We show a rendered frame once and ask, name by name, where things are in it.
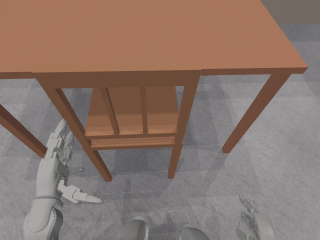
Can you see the chair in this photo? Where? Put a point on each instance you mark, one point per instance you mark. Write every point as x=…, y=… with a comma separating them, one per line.
x=132, y=106

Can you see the robot left hand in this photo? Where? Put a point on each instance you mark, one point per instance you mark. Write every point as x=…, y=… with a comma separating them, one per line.
x=53, y=166

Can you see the table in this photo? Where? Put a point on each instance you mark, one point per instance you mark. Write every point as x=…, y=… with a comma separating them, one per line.
x=227, y=37

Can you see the robot right shin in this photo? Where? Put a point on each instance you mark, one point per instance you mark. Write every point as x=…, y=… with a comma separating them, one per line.
x=188, y=226

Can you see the robot left thigh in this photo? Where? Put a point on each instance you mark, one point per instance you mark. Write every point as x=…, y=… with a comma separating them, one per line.
x=135, y=230

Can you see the left robot forearm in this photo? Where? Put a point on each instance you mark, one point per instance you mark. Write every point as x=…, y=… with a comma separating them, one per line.
x=44, y=220

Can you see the robot right hand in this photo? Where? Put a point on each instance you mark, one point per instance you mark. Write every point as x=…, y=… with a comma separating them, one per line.
x=259, y=226

